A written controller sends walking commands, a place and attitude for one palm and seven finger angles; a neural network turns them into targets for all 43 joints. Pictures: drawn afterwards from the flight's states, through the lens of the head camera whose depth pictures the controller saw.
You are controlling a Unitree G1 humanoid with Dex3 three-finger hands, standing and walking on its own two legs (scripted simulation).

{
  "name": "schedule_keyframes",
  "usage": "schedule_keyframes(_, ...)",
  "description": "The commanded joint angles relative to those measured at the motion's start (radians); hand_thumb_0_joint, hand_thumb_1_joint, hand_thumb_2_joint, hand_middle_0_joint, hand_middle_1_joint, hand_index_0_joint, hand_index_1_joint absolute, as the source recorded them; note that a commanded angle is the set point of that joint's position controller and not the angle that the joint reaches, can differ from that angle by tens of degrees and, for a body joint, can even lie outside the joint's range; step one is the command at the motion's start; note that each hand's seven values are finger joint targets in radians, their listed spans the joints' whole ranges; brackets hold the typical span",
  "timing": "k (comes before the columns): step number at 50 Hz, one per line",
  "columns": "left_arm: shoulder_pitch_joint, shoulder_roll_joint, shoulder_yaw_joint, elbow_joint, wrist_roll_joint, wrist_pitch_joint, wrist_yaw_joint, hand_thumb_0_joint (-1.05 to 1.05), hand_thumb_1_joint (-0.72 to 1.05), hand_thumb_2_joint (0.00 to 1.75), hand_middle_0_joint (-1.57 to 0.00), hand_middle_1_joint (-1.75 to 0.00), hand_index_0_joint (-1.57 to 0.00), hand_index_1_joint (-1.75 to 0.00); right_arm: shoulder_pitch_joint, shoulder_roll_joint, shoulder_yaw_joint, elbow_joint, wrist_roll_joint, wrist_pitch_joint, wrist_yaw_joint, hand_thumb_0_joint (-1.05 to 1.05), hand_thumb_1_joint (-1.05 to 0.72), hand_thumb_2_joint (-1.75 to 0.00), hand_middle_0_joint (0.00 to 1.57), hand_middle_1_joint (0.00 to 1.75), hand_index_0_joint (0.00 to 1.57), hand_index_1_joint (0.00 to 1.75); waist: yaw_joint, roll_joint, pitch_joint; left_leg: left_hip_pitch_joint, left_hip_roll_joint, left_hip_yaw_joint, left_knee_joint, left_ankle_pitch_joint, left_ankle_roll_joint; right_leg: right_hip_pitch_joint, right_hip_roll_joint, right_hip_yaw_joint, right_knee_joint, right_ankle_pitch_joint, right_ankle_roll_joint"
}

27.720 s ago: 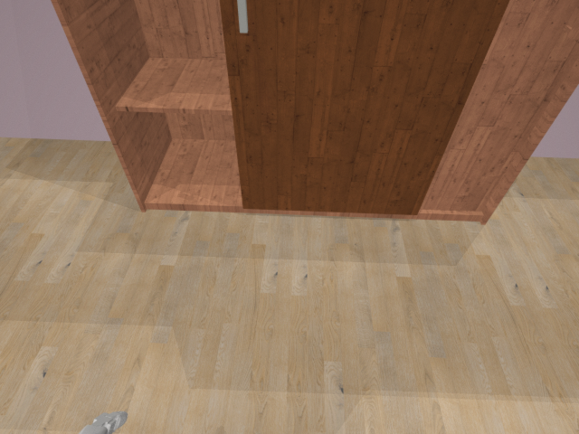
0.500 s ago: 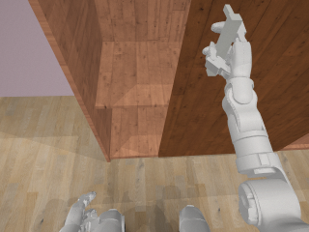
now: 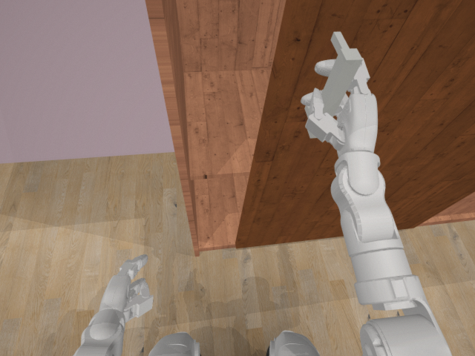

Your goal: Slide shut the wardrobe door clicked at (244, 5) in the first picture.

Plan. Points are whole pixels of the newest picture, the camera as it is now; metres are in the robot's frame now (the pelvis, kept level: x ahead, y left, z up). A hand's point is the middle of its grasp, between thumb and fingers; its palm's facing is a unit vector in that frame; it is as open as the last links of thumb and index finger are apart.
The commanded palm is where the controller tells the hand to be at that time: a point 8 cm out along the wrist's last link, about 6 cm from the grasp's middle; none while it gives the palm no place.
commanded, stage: step sideways, sliding the door along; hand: right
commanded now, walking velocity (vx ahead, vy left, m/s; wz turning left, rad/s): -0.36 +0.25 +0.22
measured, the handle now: (326, 89) +0.47 -0.12 +0.16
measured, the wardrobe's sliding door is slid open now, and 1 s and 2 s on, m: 0.15 0.00 0.00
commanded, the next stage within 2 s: stop walking and hold the door there in 0.58 s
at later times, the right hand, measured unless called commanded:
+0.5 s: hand (205, 120) +0.40 +0.06 +0.16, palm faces +0.20 +0.98 -0.04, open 6.2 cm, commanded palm +0.37 +0.09 +0.16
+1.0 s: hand (210, 120) +0.41 +0.06 +0.15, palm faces +0.52 +0.79 -0.33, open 6.5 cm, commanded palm +0.37 +0.02 +0.14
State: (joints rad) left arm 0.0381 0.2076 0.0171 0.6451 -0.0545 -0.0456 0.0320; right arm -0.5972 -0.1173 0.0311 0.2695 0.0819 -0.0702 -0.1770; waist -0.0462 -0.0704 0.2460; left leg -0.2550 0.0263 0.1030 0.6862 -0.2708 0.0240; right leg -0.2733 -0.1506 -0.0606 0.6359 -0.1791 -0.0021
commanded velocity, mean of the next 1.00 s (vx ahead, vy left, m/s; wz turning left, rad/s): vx -0.18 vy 0.06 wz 0.14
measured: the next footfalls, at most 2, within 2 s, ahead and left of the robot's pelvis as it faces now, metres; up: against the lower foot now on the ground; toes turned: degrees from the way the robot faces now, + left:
left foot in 0.26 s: +0.09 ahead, +0.26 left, +0.00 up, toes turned +5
right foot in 0.44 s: +0.03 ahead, +0.01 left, +0.00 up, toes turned -9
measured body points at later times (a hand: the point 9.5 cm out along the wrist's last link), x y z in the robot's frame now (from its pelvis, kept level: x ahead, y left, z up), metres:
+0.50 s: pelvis -0.01 +0.20 -0.01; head +0.09 +0.21 +0.43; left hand +0.20 +0.42 -0.13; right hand +0.38 +0.01 +0.16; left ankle +0.04 +0.27 -0.71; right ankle -0.01 +0.01 -0.73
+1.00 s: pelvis +0.02 +0.34 +0.02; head +0.06 +0.40 +0.46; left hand +0.14 +0.64 -0.10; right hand +0.37 +0.02 +0.17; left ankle -0.01 +0.42 -0.73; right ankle +0.04 +0.22 -0.65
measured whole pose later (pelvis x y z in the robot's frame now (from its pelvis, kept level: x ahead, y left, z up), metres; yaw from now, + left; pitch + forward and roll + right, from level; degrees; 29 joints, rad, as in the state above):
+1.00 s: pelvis +0.02 +0.34 +0.02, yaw +9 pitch +0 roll -6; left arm 0.13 0.32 0.03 0.68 -0.05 -0.11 0.06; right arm -0.30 -0.45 -0.52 0.52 0.04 -0.15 -0.17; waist 0.00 0.00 0.12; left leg -0.19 0.04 -0.06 0.44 -0.25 0.05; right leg -0.47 0.05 -0.10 0.97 -0.47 0.01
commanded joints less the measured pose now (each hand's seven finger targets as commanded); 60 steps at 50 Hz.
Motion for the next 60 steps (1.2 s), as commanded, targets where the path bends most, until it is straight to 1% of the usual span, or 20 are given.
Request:
schedule_keyframes(1,-0.013,0.116,0.073,-0.161,0.023,-0.051,-0.043,0.00,0.90,0.90,-0.20,-0.30,-0.20,-0.30,-0.524,0.159,0.299,-0.457,-0.015,-0.186,0.135,0.00,-0.90,-0.90,0.45,1.40,0.45,1.40,0.109,-0.048,-0.662,-0.238,-0.008,-0.179,0.521,-0.266,-0.031,0.614,-0.403,0.290,-0.128,1.086,-0.230)
schedule_keyframes(2,0.008,0.158,0.086,-0.166,0.018,-0.035,-0.056,0.00,0.90,0.90,-0.20,-0.30,-0.20,-0.30,-0.512,0.148,0.277,-0.380,-0.023,-0.157,0.140,0.00,-0.90,-0.90,0.45,1.40,0.45,1.40,0.111,0.044,-0.622,-0.340,-0.013,-0.238,0.618,-0.300,-0.026,0.628,-0.427,0.224,-0.124,1.059,-0.232)
schedule_keyframes(6,-0.065,0.107,0.064,-0.181,0.020,-0.039,-0.057,0.00,0.90,0.90,-0.20,-0.30,-0.20,-0.30,-0.566,0.151,0.293,-0.425,-0.044,-0.153,0.121,0.00,-0.90,-0.90,0.45,1.40,0.45,1.40,0.075,-0.277,-0.490,-0.198,0.064,-0.144,0.362,-0.196,-0.026,0.368,-0.342,-0.039,-0.116,0.706,-0.112)
schedule_keyframes(10,-0.060,0.093,0.059,-0.204,-0.011,-0.037,-0.044,0.00,0.90,0.90,-0.20,-0.30,-0.20,-0.30,-0.543,0.138,0.294,-0.432,-0.058,-0.146,0.118,0.00,-0.90,-0.90,0.45,1.40,0.45,1.40,0.104,-0.155,-0.526,0.016,0.015,-0.056,0.126,-0.016,-0.034,0.250,-0.267,-0.050,-0.031,0.524,-0.093)
schedule_keyframes(12,-0.052,0.070,0.055,-0.194,-0.034,-0.039,-0.042,0.00,0.90,0.90,-0.20,-0.30,-0.20,-0.30,-0.498,0.099,0.262,-0.474,-0.059,-0.167,0.116,0.00,-0.90,-0.90,0.45,1.40,0.45,1.40,0.087,-0.051,-0.578,0.128,0.009,-0.021,-0.111,0.237,-0.041,0.257,-0.197,-0.054,0.119,0.383,-0.144)
schedule_keyframes(14,-0.058,0.030,0.043,-0.187,-0.035,-0.045,-0.028,0.00,0.90,0.90,-0.20,-0.30,-0.20,-0.30,-0.464,0.034,0.238,-0.455,-0.073,-0.168,0.109,0.00,-0.90,-0.90,0.45,1.40,0.45,1.40,0.106,0.209,-0.558,0.171,0.145,-0.156,-0.188,0.791,-0.005,0.100,-0.033,-0.108,0.268,-0.115,0.014)
schedule_keyframes(16,-0.061,0.045,0.060,-0.172,0.000,-0.056,-0.012,0.00,0.90,0.90,-0.20,-0.30,-0.20,-0.30,-0.406,0.018,0.214,-0.484,-0.058,-0.163,0.104,0.00,-0.90,-0.90,0.45,1.40,0.45,1.40,0.063,0.552,-0.592,0.183,0.215,-0.349,-0.154,1.060,0.074,-0.020,0.053,0.018,0.428,-0.420,0.034)
schedule_keyframes(19,-0.087,0.032,0.042,-0.129,0.001,-0.099,-0.012,0.00,0.90,0.90,-0.20,-0.30,-0.20,-0.30,-0.439,0.129,0.288,-0.617,-0.027,-0.173,0.092,0.00,-0.90,-0.90,0.45,1.40,0.45,1.40,0.108,0.335,-0.580,0.280,0.187,-0.263,-0.075,1.046,0.077,-0.029,0.040,0.019,0.071,-0.304,0.019)
schedule_keyframes(21,-0.063,0.054,0.064,-0.131,0.005,-0.095,-0.012,0.00,0.90,0.90,-0.20,-0.30,-0.20,-0.30,-0.410,0.109,0.273,-0.625,-0.011,-0.194,0.087,0.00,-0.90,-0.90,0.45,1.40,0.45,1.40,0.115,0.254,-0.644,0.264,0.153,-0.191,0.073,0.953,0.034,0.200,-0.058,-0.023,-0.270,0.149,0.016)
schedule_keyframes(23,-0.044,0.104,0.094,-0.172,0.018,-0.096,-0.038,0.00,0.90,0.90,-0.20,-0.30,-0.20,-0.30,-0.399,0.116,0.276,-0.631,-0.005,-0.217,0.103,0.00,-0.90,-0.90,0.45,1.40,0.45,1.40,0.083,-0.042,-0.680,-0.148,0.064,-0.154,0.231,0.040,-0.031,0.564,-0.379,0.219,-0.179,0.955,-0.148)
schedule_keyframes(24,-0.029,0.114,0.085,-0.189,0.010,-0.085,-0.057,0.00,0.90,0.90,-0.20,-0.30,-0.20,-0.30,-0.381,0.127,0.271,-0.580,-0.019,-0.225,0.113,0.00,-0.90,-0.90,0.45,1.40,0.45,1.40,0.071,-0.173,-0.656,-0.237,0.033,-0.187,0.374,-0.231,-0.028,0.581,-0.433,0.217,-0.151,1.012,-0.213)
schedule_keyframes(26,-0.031,0.089,0.081,-0.169,0.023,-0.079,-0.070,0.00,0.90,0.90,-0.20,-0.30,-0.20,-0.30,-0.463,0.078,0.217,-0.594,-0.030,-0.217,0.111,0.00,-0.90,-0.90,0.45,1.40,0.45,1.40,0.073,-0.282,-0.596,-0.228,0.040,-0.206,0.425,-0.253,-0.018,0.473,-0.384,0.102,-0.135,0.797,-0.203)
schedule_keyframes(31,0.043,0.132,0.089,-0.189,0.005,-0.078,-0.073,0.00,0.90,0.90,-0.20,-0.30,-0.20,-0.30,-0.414,0.011,0.137,-0.496,-0.036,-0.179,0.110,0.00,-0.90,-0.90,0.45,1.40,0.45,1.40,0.090,-0.190,-0.558,-0.094,-0.011,-0.048,-0.023,-0.072,-0.037,0.535,-0.279,-0.040,-0.015,0.790,-0.059)
schedule_keyframes(34,0.050,0.148,0.079,-0.169,-0.017,-0.082,-0.079,0.00,0.90,0.90,-0.20,-0.30,-0.20,-0.30,-0.366,-0.114,0.043,-0.492,-0.046,-0.197,0.105,0.00,-0.90,-0.90,0.45,1.40,0.45,1.40,0.083,-0.190,-0.547,0.069,-0.028,0.009,-0.250,0.294,-0.047,0.452,-0.187,-0.073,0.105,0.747,-0.057)
schedule_keyframes(35,0.119,0.189,0.105,-0.081,0.003,-0.058,-0.052,0.00,0.90,0.90,-0.20,-0.30,-0.20,-0.30,-0.153,-0.711,-0.567,-0.114,-0.085,-0.179,0.048,0.00,-0.90,-0.90,0.45,1.40,0.45,1.40,0.056,-0.117,-0.567,0.131,0.033,-0.044,-0.242,0.687,-0.028,0.351,-0.145,-0.135,0.186,0.660,-0.061)
schedule_keyframes(37,0.058,0.136,0.101,-0.127,-0.015,-0.048,-0.022,0.00,0.90,0.90,-0.20,-0.30,-0.20,-0.30,-0.140,-0.682,-0.534,-0.094,-0.049,-0.159,0.050,0.00,-0.90,-0.90,0.45,1.40,0.45,1.40,0.006,0.404,-0.614,0.482,0.266,-0.424,-0.135,1.493,0.117,-0.179,0.095,-0.050,0.655,-0.467,0.009)
schedule_keyframes(40,0.042,0.089,0.025,-0.105,0.001,-0.101,-0.001,0.00,0.90,0.90,-0.20,-0.30,-0.20,-0.30,-0.045,-0.625,-0.518,-0.137,-0.062,-0.166,0.043,0.00,-0.90,-0.90,0.45,1.40,0.45,1.40,0.003,0.104,-0.502,0.453,0.315,-0.477,-0.132,1.196,0.179,-0.341,0.062,0.098,0.559,-0.442,0.020)
schedule_keyframes(45,0.064,0.140,0.018,-0.092,0.007,-0.112,0.028,0.00,0.90,0.90,-0.20,-0.30,-0.20,-0.30,0.054,-0.684,-0.604,-0.024,-0.065,-0.176,-0.003,0.00,-0.90,-0.90,0.45,1.40,0.45,1.40,0.014,0.297,-0.612,0.588,0.271,-0.344,-0.142,1.272,0.119,-0.286,0.163,0.008,0.329,-0.305,0.017)
schedule_keyframes(53,0.110,0.185,0.037,-0.087,0.003,-0.093,0.031,0.00,0.90,0.90,-0.20,-0.30,-0.20,-0.30,0.024,-0.751,-0.619,0.063,-0.081,-0.181,0.021,0.00,-0.90,-0.90,0.45,1.40,0.45,1.40,0.033,0.144,-0.477,0.310,0.303,-0.371,-0.268,1.008,0.140,-0.175,0.157,0.050,0.243,-0.245,-0.027)
schedule_keyframes(60,0.133,0.222,0.053,-0.102,0.002,-0.082,0.052,0.00,0.90,0.90,-0.20,-0.30,-0.20,-0.30,0.113,-0.762,-0.615,0.097,-0.076,-0.178,0.039,0.00,-0.90,-0.90,0.45,1.40,0.45,1.40,0.037,0.011,-0.407,0.059,0.127,-0.310,-0.303,0.336,0.031,0.148,0.091,0.094,-0.214,0.097,-0.043)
